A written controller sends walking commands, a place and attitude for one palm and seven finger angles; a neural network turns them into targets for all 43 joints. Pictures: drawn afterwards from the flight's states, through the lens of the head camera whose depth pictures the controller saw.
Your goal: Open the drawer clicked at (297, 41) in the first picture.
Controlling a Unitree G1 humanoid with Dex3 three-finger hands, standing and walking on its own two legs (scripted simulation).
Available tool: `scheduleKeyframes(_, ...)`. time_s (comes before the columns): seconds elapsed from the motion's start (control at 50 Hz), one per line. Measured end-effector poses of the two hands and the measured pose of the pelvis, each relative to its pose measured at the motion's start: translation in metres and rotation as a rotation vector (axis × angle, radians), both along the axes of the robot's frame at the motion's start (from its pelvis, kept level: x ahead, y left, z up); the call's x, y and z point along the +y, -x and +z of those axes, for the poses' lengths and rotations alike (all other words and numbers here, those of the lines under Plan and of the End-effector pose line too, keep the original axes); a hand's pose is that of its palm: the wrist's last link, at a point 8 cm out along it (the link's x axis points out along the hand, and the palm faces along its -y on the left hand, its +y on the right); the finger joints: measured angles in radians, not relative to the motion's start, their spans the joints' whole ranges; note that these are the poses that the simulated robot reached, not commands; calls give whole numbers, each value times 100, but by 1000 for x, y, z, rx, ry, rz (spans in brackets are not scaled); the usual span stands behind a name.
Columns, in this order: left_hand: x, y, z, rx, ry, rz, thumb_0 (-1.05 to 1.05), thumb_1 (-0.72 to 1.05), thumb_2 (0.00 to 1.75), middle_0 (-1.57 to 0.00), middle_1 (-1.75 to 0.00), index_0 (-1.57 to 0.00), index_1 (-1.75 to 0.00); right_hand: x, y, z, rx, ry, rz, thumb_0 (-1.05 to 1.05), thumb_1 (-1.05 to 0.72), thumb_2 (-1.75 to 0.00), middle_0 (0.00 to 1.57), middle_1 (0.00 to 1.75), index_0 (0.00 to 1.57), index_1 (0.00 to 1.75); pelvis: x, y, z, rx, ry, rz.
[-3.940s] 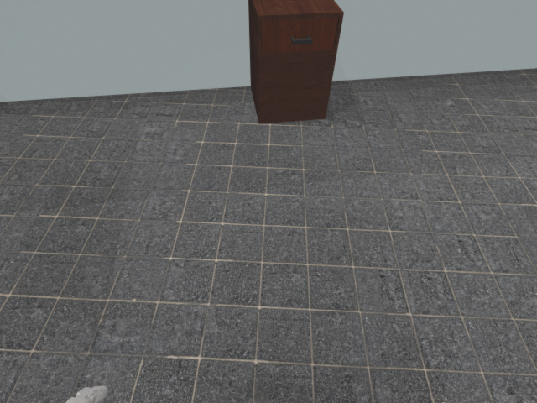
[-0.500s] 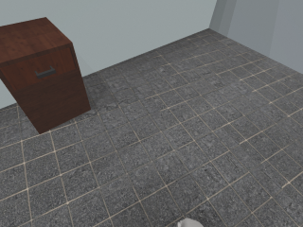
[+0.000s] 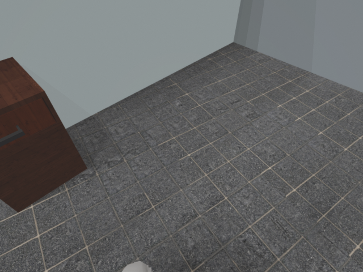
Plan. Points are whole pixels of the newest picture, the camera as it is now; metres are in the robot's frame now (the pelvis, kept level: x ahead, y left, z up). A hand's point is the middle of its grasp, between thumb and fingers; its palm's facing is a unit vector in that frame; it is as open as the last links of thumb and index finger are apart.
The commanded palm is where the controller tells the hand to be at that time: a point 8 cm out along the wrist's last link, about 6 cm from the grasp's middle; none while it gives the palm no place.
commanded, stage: walk to a spot facing it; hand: left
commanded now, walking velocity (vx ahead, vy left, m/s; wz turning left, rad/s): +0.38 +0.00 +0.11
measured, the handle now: (9, 135) +0.70 +0.79 -0.25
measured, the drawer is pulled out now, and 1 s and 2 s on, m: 0.00 0.00 0.00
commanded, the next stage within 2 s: turn to face it in 0.46 s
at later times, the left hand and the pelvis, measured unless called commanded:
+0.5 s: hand (95, 245) +0.23 +0.25 -0.17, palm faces +0.02 -0.99 -0.17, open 7.4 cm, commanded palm none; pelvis +0.20 +0.07 +0.01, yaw -3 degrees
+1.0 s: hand (127, 180) +0.43 +0.20 -0.17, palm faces +0.07 -0.98 -0.17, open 7.2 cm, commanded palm none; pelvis +0.32 +0.03 -0.01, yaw +4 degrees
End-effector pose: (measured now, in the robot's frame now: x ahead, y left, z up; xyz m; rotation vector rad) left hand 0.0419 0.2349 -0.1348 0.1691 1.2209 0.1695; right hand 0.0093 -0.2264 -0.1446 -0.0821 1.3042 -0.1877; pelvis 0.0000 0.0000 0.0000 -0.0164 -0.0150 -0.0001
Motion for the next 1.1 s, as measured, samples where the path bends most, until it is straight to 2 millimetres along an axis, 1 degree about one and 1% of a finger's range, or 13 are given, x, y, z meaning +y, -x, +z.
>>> scheduleKeyframes(0.12,6,7,-12,104,59,74,0,93,90,-20,-30,-20,-30,4,-108,17,-113,49,99,0,-93,-90,19,30,19,30,17,-49,0,0,19,23)
scheduleKeyframes(0.22,20,9,-33,223,111,136,1,92,90,-20,-30,-20,-30,30,-188,19,-183,87,173,0,-92,-90,19,30,19,30,43,-97,-13,-7,31,31)
scheduleKeyframes(0.26,29,2,-37,276,120,131,1,92,90,-20,-30,-20,-30,41,-207,18,-209,95,173,0,-92,-90,20,30,19,30,52,-112,-16,-11,17,21)
scheduleKeyframes(0.34,47,-42,-27,279,107,93,1,92,90,-20,-30,-20,-29,60,-210,19,-171,78,125,0,-91,-90,20,30,20,30,63,-140,-7,-10,6,1)
scheduleKeyframes(0.42,60,-110,-16,200,78,55,1,91,90,-20,-30,-20,-29,59,-196,21,-82,91,44,-1,-95,-90,20,30,20,30,68,-171,3,-3,-4,-23)
scheduleKeyframes(0.5,63,-181,-9,125,58,7,1,92,90,-20,-29,-20,-29,62,-176,17,34,63,-15,-1,-95,-90,20,30,20,30,66,-201,6,-1,-13,-57)
scheduleKeyframes(0.58,52,-254,-5,71,42,-73,1,92,90,-20,-29,-20,-29,67,-161,10,130,19,-92,-1,-93,-90,20,30,20,30,58,-231,3,-4,-20,-97)
scheduleKeyframes(0.68,20,-346,-6,-23,9,-181,1,92,90,-20,-29,-20,-29,68,-153,-6,246,-48,-170,0,-92,-90,20,30,20,30,34,-271,-9,-8,-29,-108)
scheduleKeyframes(0.74,1,-384,-12,-109,1,-184,1,91,90,-20,-29,-20,-29,62,-162,-20,310,-86,-169,0,-91,-90,20,30,20,30,19,-291,-22,-8,-28,-79)
scheduleKeyframes(0.8,-11,-395,-7,-139,19,-159,1,91,90,-20,-29,-20,-29,51,-192,-22,300,-81,-138,0,-91,-90,20,30,20,30,15,-301,-19,-13,-16,-46)
scheduleKeyframes(0.9,-14,-389,-4,-128,41,-72,0,92,90,-20,-30,-21,-30,29,-268,-15,162,-31,-52,0,-91,-90,20,30,20,30,16,-311,-11,-3,-11,10)
scheduleKeyframes(1.02,20,-375,-13,-125,44,27,-1,92,90,-21,-30,-21,-30,21,-357,2,-9,55,84,0,-91,-90,20,30,19,30,31,-318,-13,2,6,84)
scheduleKeyframes(1.1,55,-354,-33,-92,44,107,0,92,90,-20,-30,-21,-30,26,-402,7,-101,121,171,0,-91,-90,20,30,19,30,48,-322,-26,4,19,129)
